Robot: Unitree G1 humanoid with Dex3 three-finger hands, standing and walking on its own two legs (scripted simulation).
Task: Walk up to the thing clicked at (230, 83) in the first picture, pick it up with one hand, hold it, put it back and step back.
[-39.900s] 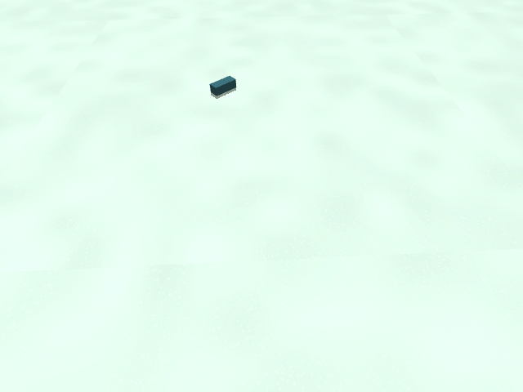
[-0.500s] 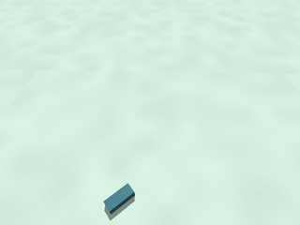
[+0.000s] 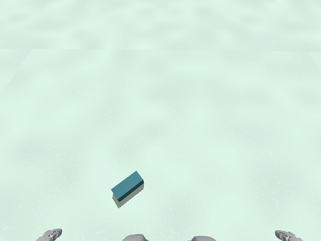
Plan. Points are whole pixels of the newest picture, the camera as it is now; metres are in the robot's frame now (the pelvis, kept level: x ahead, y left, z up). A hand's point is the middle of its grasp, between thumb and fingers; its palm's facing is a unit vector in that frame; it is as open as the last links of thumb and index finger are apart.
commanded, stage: step back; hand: left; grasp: from above
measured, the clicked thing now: (128, 186) +0.46 +0.22 -0.73
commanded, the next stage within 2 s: none
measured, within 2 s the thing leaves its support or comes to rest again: neither
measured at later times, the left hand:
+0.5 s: hand out of the picture +0.04 +0.31 -0.16, palm faces -0.12 -0.92 -0.37, open 7.4 cm
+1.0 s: hand out of the picture -0.08 +0.32 -0.16, palm faces -0.06 -0.93 -0.37, open 7.4 cm
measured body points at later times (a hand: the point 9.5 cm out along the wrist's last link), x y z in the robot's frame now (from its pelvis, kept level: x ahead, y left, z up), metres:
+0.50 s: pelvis -0.09 +0.05 +0.00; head -0.01 +0.06 +0.44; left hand +0.05 +0.35 -0.14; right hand -0.03 -0.26 -0.12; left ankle -0.05 +0.14 -0.73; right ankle -0.13 -0.09 -0.69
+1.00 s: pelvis -0.23 +0.07 -0.01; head -0.16 +0.09 +0.44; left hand -0.08 +0.37 -0.13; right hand -0.15 -0.26 -0.11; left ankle -0.21 +0.17 -0.73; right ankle -0.18 -0.08 -0.69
